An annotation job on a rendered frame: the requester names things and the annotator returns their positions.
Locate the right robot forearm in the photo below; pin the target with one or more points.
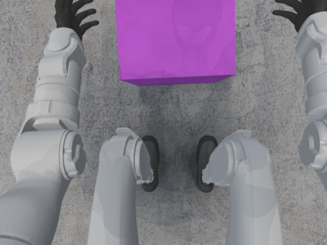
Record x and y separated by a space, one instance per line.
312 49

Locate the left robot thigh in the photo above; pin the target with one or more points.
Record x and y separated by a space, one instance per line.
113 213

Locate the robot right hand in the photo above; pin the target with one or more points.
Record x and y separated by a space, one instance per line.
304 9

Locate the robot right shin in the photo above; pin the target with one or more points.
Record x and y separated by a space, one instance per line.
210 173

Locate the left robot forearm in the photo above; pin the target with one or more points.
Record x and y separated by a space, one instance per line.
55 104

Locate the robot left hand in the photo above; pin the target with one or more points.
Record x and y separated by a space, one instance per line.
66 17

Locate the left robot upper arm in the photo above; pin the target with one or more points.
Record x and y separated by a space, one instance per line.
44 163

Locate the right robot upper arm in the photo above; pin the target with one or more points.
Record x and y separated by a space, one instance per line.
313 148

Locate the carton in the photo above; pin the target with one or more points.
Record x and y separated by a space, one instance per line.
169 42

